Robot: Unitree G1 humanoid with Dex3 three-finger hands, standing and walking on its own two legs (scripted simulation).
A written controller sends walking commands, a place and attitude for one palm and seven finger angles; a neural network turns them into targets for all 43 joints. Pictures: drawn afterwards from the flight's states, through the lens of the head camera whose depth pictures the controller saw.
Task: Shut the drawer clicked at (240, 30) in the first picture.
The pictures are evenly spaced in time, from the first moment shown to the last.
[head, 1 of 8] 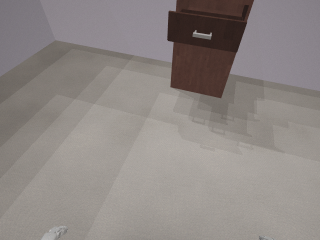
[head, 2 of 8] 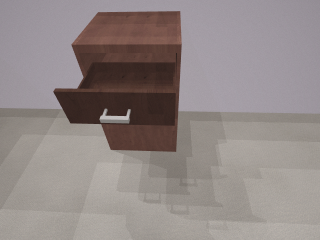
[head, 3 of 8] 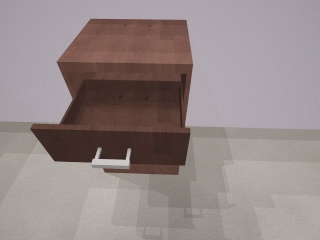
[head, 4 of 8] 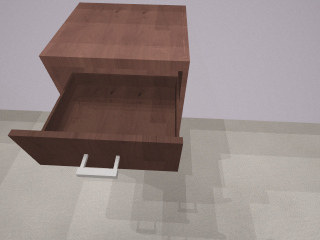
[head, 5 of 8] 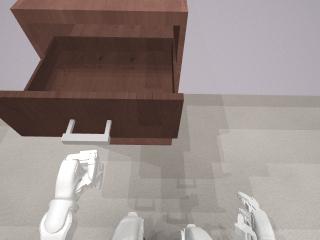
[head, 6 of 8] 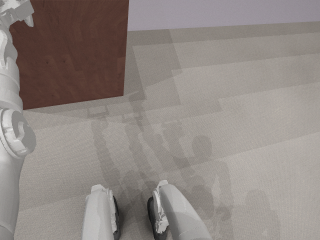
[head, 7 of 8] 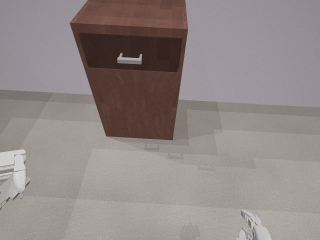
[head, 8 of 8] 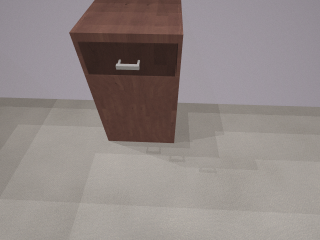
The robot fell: no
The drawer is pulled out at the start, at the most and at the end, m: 0.29 0.29 0.00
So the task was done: yes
